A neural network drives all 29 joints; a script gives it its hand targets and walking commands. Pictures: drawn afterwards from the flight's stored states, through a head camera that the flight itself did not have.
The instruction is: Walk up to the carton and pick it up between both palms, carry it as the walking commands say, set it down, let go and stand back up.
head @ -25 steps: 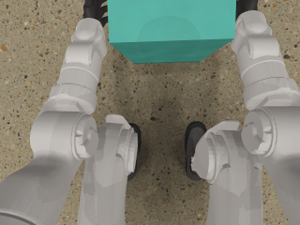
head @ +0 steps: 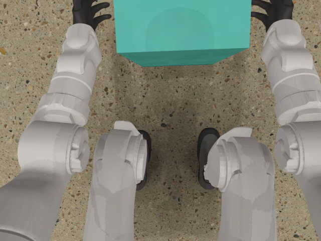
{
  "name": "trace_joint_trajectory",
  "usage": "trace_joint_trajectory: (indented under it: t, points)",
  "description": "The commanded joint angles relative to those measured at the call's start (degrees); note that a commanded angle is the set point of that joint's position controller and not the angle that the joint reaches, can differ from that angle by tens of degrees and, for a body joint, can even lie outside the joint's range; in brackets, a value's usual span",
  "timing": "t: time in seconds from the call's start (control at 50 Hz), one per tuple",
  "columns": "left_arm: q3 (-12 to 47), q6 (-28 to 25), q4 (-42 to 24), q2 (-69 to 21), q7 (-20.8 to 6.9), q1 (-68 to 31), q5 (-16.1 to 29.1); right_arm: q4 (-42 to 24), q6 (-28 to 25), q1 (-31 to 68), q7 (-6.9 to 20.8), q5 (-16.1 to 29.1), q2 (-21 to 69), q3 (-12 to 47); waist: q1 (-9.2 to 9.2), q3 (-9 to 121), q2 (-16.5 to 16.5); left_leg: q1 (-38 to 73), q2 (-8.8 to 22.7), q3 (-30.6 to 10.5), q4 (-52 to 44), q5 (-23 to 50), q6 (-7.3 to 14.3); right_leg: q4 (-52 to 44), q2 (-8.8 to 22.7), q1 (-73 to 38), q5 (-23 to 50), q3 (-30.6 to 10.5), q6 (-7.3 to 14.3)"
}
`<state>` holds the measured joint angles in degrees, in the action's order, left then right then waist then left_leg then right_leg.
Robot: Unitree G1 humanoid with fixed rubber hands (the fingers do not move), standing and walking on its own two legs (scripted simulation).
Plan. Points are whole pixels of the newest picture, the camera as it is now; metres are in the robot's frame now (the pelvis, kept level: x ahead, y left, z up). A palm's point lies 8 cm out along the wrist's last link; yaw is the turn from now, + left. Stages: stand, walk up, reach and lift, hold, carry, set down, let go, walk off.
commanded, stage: set down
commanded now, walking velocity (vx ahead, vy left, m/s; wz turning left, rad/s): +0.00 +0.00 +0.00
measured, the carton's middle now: (178, 26) +0.53 +0.00 -0.23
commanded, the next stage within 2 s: let go in 1.32 s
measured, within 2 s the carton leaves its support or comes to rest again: neither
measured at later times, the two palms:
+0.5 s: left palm out of the picture +0.52 +0.19 -0.04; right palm out of the picture +0.54 -0.20 -0.04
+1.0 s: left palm out of the picture +0.52 +0.20 +0.11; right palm out of the picture +0.54 -0.21 +0.11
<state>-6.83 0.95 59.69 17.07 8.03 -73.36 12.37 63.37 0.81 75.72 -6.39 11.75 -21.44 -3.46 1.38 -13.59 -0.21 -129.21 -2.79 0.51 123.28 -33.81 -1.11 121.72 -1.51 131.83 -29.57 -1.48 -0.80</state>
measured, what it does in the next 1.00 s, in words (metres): rises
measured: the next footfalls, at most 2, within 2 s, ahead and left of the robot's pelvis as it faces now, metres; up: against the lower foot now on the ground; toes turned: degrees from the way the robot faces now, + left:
none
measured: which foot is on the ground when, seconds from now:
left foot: down 0.00-1.00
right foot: down 0.00-1.00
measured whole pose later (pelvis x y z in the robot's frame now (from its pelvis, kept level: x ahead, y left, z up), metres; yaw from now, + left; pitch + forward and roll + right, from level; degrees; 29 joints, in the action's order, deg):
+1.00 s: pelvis +0.03 -0.01 +0.20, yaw +0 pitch +46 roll +2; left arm -16.3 8.9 44.7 14.3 1.7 -57.6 4.9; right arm 47.9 10.1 61.3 -1.0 2.4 -17.2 -13.1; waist 1.4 5.5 0.3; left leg -101.6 -2.1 -0.9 81.8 -25.9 -1.2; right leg 81.1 -1.4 103.8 -23.0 -1.5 0.1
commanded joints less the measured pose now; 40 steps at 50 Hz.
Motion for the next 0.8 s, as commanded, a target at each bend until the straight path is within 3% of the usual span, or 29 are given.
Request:
trace_joint_trajectory:
  t: [0.0,0.22,0.54,0.78]
  points:
    - [-0.66,-0.87,-6.17,6.83,-0.39,-11.68,0.27,-5.9,-0.86,13.27,0.42,0.38,-6.59,-0.55,0.55,66.82,2.76,28.8,0.65,2.0,-10.73,17.22,-1.04,-6.6,-0.01,-39.5,15.84,2.44,-0.42]
    - [-3.18,2.93,-16.38,7.41,-0.34,-9.03,-0.8,-15.01,2.87,11.27,0.74,-1.26,-7.86,-3.19,-0.05,76.39,1.36,37.45,-0.06,3.01,-14.39,18.54,-0.98,-10.99,-0.75,-45.24,16.18,4.24,-0.17]
    - [-7.43,5.33,-15.84,5.34,-2.81,-4.13,-5.03,-15.78,6.32,6.57,2.8,-6.75,-4.79,-7.85,0.64,71.46,2.82,35.82,-1.02,3.5,-29.1,14.81,-0.62,-25.5,-1.9,-48.77,13.05,3.8,-0.16]
    - [-9.05,7.11,-21.62,5.41,-4.81,0.52,-6.12,-21.65,8.24,2.58,4.31,-8.04,-3.77,-9.05,0.41,78.3,2.71,45.82,-1.66,3.42,-40.99,20.87,-1.13,-37.49,-2.4,-61.49,19.78,3.59,-0.7]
